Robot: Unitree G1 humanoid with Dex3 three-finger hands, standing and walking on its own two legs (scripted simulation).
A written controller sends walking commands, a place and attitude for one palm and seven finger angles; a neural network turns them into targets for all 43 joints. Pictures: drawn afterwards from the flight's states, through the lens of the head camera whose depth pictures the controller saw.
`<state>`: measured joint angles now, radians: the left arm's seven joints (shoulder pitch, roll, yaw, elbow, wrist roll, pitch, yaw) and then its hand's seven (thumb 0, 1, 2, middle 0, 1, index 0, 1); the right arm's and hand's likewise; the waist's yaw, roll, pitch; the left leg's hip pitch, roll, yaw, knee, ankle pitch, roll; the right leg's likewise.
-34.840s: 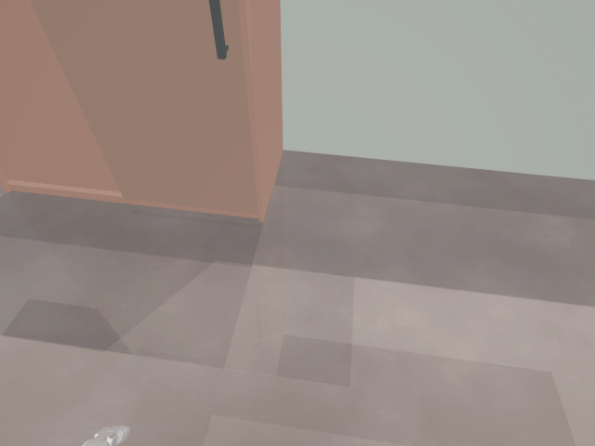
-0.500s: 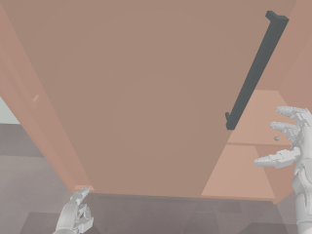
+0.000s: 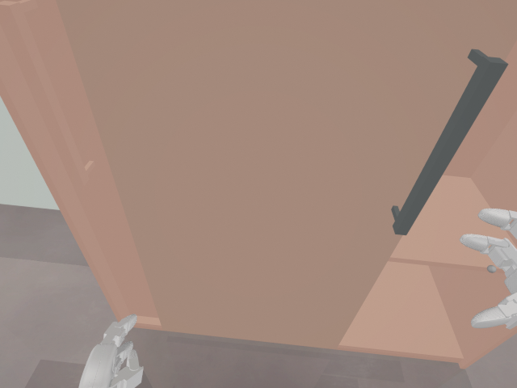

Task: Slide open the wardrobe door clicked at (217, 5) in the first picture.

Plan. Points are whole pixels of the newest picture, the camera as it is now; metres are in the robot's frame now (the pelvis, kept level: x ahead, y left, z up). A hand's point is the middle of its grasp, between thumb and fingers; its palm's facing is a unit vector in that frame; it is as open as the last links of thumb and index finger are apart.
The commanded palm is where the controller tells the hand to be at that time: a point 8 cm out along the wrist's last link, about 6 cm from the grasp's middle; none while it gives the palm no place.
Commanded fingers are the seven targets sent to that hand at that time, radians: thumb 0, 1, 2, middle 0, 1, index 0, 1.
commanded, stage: draw the hand back to the body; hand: right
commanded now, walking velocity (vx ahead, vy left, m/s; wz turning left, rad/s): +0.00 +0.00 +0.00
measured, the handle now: (432, 156) +0.45 -0.27 +0.19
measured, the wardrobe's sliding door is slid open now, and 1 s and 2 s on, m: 0.48 0.48 0.48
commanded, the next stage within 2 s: step back with the hand held close in 1.24 s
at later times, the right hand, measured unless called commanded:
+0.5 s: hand out of the picture +0.21 -0.30 +0.15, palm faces +0.46 +0.83 -0.32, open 12.4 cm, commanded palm +0.16 -0.33 +0.17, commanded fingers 0.00 -0.28 -0.60 0.22 0.66 0.22 0.66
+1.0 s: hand out of the picture +0.20 -0.28 +0.17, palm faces +0.44 +0.81 -0.38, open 7.8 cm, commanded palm +0.15 -0.32 +0.18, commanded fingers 0.00 -0.90 -0.90 0.20 0.30 0.20 0.30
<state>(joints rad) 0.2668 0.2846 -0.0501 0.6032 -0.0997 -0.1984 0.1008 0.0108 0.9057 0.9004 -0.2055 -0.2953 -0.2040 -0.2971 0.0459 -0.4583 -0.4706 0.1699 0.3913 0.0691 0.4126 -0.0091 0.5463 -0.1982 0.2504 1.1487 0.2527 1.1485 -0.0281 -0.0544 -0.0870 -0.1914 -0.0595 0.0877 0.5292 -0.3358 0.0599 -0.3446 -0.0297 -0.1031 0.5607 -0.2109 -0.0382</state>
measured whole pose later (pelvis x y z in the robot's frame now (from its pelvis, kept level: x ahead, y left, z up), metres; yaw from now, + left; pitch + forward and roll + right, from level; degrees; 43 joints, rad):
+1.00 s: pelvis +0.02 -0.02 +0.01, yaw +0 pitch -4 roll +0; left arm 0.19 0.24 -0.02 0.63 -0.01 -0.08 0.05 0.01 0.91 0.90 -0.21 -0.30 -0.20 -0.30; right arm 0.48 -0.37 -0.33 -0.42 0.10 -0.06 -0.09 0.01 -0.79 -0.85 0.21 0.36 0.21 0.36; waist -0.08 -0.05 0.00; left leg 0.01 -0.03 0.08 0.34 -0.28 0.04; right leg -0.15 0.02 -0.11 0.39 -0.17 -0.06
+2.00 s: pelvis -0.05 -0.06 +0.00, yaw -2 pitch +0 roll +3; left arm 0.23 0.23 -0.01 0.54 -0.02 -0.03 0.08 0.01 0.91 0.90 -0.21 -0.30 -0.20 -0.30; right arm 0.53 -0.45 -0.43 -0.52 0.05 -0.18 -0.12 0.02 -0.89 -0.90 0.21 0.30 0.21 0.30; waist 0.00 -0.01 0.01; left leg -0.23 -0.05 0.01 0.54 -0.30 0.01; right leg -0.41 0.04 -0.10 0.47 -0.09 -0.13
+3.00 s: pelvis -0.36 -0.29 -0.03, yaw +6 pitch -2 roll +2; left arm 0.25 0.13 0.01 0.60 0.03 -0.08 -0.03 0.01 0.90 0.90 -0.21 -0.30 -0.21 -0.30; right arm 0.51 -0.63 -0.57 -0.81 0.07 -0.29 -0.05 0.01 -0.89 -0.90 0.21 0.30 0.21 0.30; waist -0.07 0.14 0.01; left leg -0.49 0.08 0.06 0.79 -0.33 0.03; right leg -0.56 -0.01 0.05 1.22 -0.49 0.09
